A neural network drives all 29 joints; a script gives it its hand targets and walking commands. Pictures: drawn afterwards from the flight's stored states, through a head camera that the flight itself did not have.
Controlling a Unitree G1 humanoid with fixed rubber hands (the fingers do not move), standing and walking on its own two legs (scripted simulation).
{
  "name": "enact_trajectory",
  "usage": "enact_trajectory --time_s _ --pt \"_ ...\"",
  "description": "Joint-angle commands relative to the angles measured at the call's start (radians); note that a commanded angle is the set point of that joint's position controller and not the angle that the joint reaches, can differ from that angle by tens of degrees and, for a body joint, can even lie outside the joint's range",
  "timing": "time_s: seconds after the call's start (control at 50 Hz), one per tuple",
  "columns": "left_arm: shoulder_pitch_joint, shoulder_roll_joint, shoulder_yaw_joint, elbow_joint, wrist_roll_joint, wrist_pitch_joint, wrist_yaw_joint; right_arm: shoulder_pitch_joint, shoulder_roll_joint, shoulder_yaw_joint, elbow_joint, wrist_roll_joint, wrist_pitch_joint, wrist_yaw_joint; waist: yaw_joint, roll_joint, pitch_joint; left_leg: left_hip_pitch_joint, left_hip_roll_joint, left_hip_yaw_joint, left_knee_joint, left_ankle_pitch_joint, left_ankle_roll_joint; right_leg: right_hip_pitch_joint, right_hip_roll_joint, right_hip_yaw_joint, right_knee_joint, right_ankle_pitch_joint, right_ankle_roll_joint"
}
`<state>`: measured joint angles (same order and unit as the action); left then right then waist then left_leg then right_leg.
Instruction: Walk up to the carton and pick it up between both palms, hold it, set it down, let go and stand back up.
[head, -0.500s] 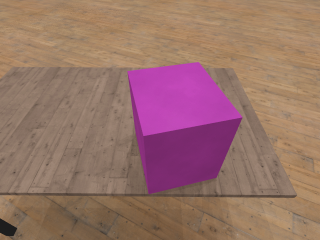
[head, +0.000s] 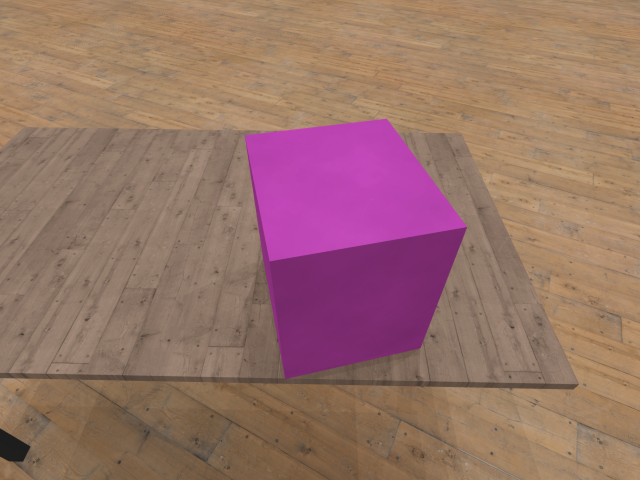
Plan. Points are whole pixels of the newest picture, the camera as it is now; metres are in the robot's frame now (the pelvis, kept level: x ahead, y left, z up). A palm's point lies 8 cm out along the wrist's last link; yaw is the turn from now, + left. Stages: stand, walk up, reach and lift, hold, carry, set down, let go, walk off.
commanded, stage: stand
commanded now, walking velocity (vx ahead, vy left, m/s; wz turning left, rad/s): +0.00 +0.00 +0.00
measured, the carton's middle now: (336, 246) +0.48 +0.01 +0.02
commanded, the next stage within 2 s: none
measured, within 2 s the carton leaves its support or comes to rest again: neither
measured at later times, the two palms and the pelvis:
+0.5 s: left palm out of the picture -0.03 +0.20 -0.16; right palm out of the picture -0.03 -0.19 -0.14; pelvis +0.01 +0.00 +0.00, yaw +0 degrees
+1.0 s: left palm out of the picture -0.02 +0.20 -0.15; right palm out of the picture -0.01 -0.19 -0.15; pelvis +0.02 +0.00 +0.00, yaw +1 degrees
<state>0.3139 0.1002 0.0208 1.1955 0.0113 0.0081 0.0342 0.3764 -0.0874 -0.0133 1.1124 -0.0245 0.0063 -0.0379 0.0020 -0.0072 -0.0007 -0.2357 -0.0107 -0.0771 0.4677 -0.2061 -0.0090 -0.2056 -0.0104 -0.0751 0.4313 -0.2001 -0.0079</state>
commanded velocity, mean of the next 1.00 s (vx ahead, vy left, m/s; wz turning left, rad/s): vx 0.00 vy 0.00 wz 0.00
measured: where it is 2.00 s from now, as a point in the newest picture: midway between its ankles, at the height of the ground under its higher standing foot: outside the picture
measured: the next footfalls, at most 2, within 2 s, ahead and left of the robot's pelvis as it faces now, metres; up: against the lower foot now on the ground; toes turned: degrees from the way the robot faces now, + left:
none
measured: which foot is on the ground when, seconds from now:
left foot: down 0.00-1.00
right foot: down 0.00-1.00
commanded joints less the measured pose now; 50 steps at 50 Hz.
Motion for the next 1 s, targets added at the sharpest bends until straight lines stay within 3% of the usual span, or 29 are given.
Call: enact_trajectory --time_s 0.0,0.02,0.06,0.08,0.12,0.14,0.2,0.24,0.26,0.3,0.34,0.4,0.42,0.44,0.48,0.52,0.54,0.56,0.58,0.6,0.68,0.7,0.74,0.76,0.82,0.84,0.88,0.92,0.98 --pt "0.099 0.049 0.010 -0.014 0.001 -0.010 0.001 0.061 -0.087 -0.013 -0.023 0.002 -0.012 -0.006 0.019 0.055 0.087 -0.119 0.061 -0.083 -0.142 -0.083 0.030 0.006 -0.079 0.115 -0.122 -0.146 -0.021" --pt "0.074 0.107 0.018 -0.027 0.007 -0.011 -0.001 0.069 -0.074 -0.010 -0.016 0.003 -0.009 -0.006 0.019 0.010 0.093 -0.123 0.051 -0.066 -0.131 -0.085 0.027 -0.009 -0.083 0.130 -0.143 -0.190 -0.024" --pt "0.070 0.101 0.019 -0.025 0.003 -0.013 0.002 0.084 -0.044 -0.006 -0.017 -0.001 -0.010 -0.005 0.007 0.012 0.067 -0.099 0.043 -0.059 -0.107 -0.039 0.027 0.002 -0.087 0.130 -0.141 -0.165 -0.025" --pt "0.064 0.122 0.021 -0.025 0.000 -0.009 0.003 0.117 -0.060 -0.004 -0.009 0.008 -0.010 0.001 -0.018 0.017 0.112 -0.093 0.043 -0.049 -0.106 -0.018 0.022 -0.042 -0.092 0.142 -0.158 -0.187 -0.021" --pt "0.092 0.106 0.020 -0.018 -0.004 -0.006 0.003 0.125 -0.018 0.001 0.004 0.009 -0.012 -0.006 0.001 0.011 0.122 -0.098 0.049 -0.048 -0.101 -0.032 0.018 -0.036 -0.095 0.144 -0.167 -0.178 -0.020" --pt "0.091 0.084 0.017 -0.024 0.002 -0.007 0.006 0.109 -0.017 0.006 0.005 0.000 -0.006 0.000 0.006 0.044 0.123 -0.108 0.041 -0.035 -0.090 -0.024 0.012 -0.021 -0.092 0.137 -0.167 -0.185 -0.017" --pt "0.092 0.060 0.011 -0.021 -0.003 -0.005 0.002 0.094 -0.076 -0.007 -0.019 0.012 -0.013 -0.004 0.009 -0.041 0.100 -0.093 0.051 -0.055 -0.094 -0.029 0.023 -0.037 -0.083 0.142 -0.156 -0.168 -0.023" --pt "0.069 0.086 0.019 -0.031 -0.001 -0.002 0.005 0.101 -0.085 -0.010 -0.011 -0.003 -0.006 -0.012 0.005 0.006 0.144 -0.130 0.055 -0.063 -0.118 -0.038 0.027 -0.034 -0.082 0.116 -0.144 -0.161 -0.027" --pt "0.084 0.090 0.017 -0.029 -0.002 0.002 0.008 0.087 -0.082 -0.008 -0.008 -0.005 -0.007 -0.005 0.012 0.072 0.127 -0.152 0.047 -0.037 -0.116 -0.052 0.020 0.001 -0.086 0.118 -0.129 -0.142 -0.020" --pt "0.101 0.120 0.024 -0.032 0.000 0.002 0.008 0.107 -0.045 0.004 -0.007 0.000 -0.008 -0.007 0.008 0.026 0.104 -0.108 0.052 -0.065 -0.114 -0.063 0.022 -0.032 -0.081 0.131 -0.143 -0.189 -0.026" --pt "0.097 0.105 0.024 -0.032 -0.001 -0.002 0.006 0.087 -0.040 -0.001 -0.023 0.002 -0.015 0.000 -0.002 0.045 0.094 -0.115 0.051 -0.066 -0.120 -0.054 0.029 -0.020 -0.076 0.118 -0.120 -0.141 -0.020" --pt "0.093 0.091 0.019 -0.034 -0.005 -0.005 -0.003 0.113 -0.099 -0.012 -0.010 0.005 -0.025 -0.006 0.005 0.008 0.059 -0.106 0.066 -0.078 -0.118 -0.022 0.031 0.030 -0.071 0.108 -0.095 -0.079 -0.019" --pt "0.090 0.095 0.024 -0.037 -0.001 -0.008 0.002 0.092 -0.065 -0.006 -0.007 0.001 -0.021 -0.006 0.009 0.062 0.074 -0.133 0.058 -0.071 -0.131 -0.027 0.027 0.043 -0.070 0.090 -0.092 -0.063 -0.015" --pt "0.087 0.068 0.016 -0.031 0.002 -0.007 0.009 0.101 -0.047 0.003 0.002 0.005 -0.017 -0.005 -0.005 0.069 0.074 -0.095 0.050 -0.051 -0.117 -0.009 0.024 0.022 -0.072 0.101 -0.093 -0.065 -0.014" --pt "0.078 0.062 0.019 -0.037 0.000 -0.009 0.009 0.067 -0.060 -0.005 -0.011 -0.001 -0.018 -0.005 -0.002 0.025 0.109 -0.113 0.067 -0.073 -0.118 -0.006 0.033 0.001 -0.074 0.107 -0.108 -0.065 -0.027" --pt "0.099 0.107 0.025 -0.029 0.000 -0.008 0.007 0.059 -0.085 -0.006 -0.025 0.004 -0.024 -0.002 0.001 0.052 0.093 -0.128 0.060 -0.082 -0.126 -0.032 0.038 0.031 -0.073 0.104 -0.084 -0.056 -0.021" --pt "0.109 0.114 0.028 -0.024 0.004 -0.010 0.008 0.072 -0.091 -0.009 -0.013 0.003 -0.023 -0.003 0.008 0.019 0.101 -0.111 0.058 -0.079 -0.127 -0.006 0.034 0.037 -0.079 0.098 -0.096 -0.062 -0.022" --pt "0.115 0.107 0.028 -0.030 -0.001 -0.004 0.006 0.075 -0.043 -0.001 -0.013 0.004 -0.023 -0.004 0.018 0.043 0.104 -0.121 0.055 -0.054 -0.119 -0.001 0.023 0.043 -0.088 0.117 -0.103 -0.078 -0.021" --pt "0.105 0.102 0.026 -0.032 -0.004 -0.005 0.004 0.103 -0.018 0.013 0.003 0.004 -0.019 -0.005 0.011 0.032 0.102 -0.125 0.054 -0.067 -0.108 0.027 0.022 0.038 -0.081 0.116 -0.107 -0.077 -0.022" --pt "0.107 0.056 0.016 -0.031 -0.005 -0.007 0.010 0.112 -0.051 0.000 0.008 0.013 -0.020 -0.004 -0.006 0.065 0.111 -0.127 0.058 -0.068 -0.124 0.017 0.029 0.047 -0.084 0.099 -0.090 -0.045 -0.022" --pt "0.105 0.070 0.022 -0.035 -0.006 -0.013 0.009 0.053 -0.101 -0.013 -0.014 0.006 -0.015 -0.011 0.012 0.017 0.065 -0.065 0.064 -0.077 -0.118 0.005 0.029 0.026 -0.061 0.078 -0.093 -0.038 -0.010" --pt "0.080 0.090 0.027 -0.035 -0.004 -0.018 0.012 0.057 -0.088 -0.010 -0.016 0.007 -0.014 -0.013 -0.003 0.034 0.124 -0.096 0.063 -0.093 -0.133 0.008 0.029 -0.007 -0.064 0.081 -0.092 -0.045 -0.017" --pt "0.103 0.042 0.016 -0.035 0.000 -0.011 0.009 0.052 -0.054 -0.001 -0.023 0.006 -0.012 -0.001 0.008 0.034 0.123 -0.126 0.052 -0.085 -0.124 -0.006 0.035 0.027 -0.072 0.086 -0.088 -0.046 -0.008" --pt "0.140 0.068 0.020 -0.023 -0.001 -0.010 0.007 0.079 -0.045 0.005 -0.006 0.008 -0.006 -0.008 0.004 -0.030 0.099 -0.092 0.054 -0.071 -0.099 0.029 0.026 0.025 -0.071 0.078 -0.099 -0.068 -0.004" --pt "0.077 0.078 0.029 -0.043 0.001 -0.008 0.011 0.054 -0.057 -0.005 -0.008 0.003 -0.008 -0.005 -0.002 0.045 0.123 -0.111 0.042 -0.052 -0.113 0.022 0.018 0.028 -0.084 0.105 -0.120 -0.087 -0.013" --pt "0.074 0.083 0.030 -0.057 0.005 -0.012 0.008 0.034 -0.072 -0.005 -0.014 0.006 -0.006 -0.006 0.010 0.003 0.118 -0.110 0.051 -0.059 -0.103 0.035 0.017 0.025 -0.078 0.094 -0.112 -0.073 -0.016" --pt "0.100 0.087 0.031 -0.046 -0.007 -0.010 0.012 0.065 -0.092 -0.008 -0.010 0.010 -0.011 -0.009 -0.001 0.009 0.090 -0.084 0.051 -0.065 -0.105 0.028 0.020 0.039 -0.085 0.101 -0.108 -0.069 -0.013" --pt "0.081 0.078 0.029 -0.053 0.008 -0.008 0.015 0.076 -0.063 -0.001 0.000 0.006 -0.016 -0.005 -0.012 0.067 0.102 -0.103 0.056 -0.072 -0.115 0.016 0.023 0.048 -0.088 0.099 -0.088 -0.054 -0.024" --pt "0.092 0.076 0.033 -0.056 -0.001 -0.008 0.003 0.014 -0.060 -0.005 -0.026 0.003 -0.013 -0.003 0.010 0.024 0.063 -0.090 0.057 -0.085 -0.121 -0.015 0.028 0.047 -0.069 0.078 -0.066 -0.057 -0.017"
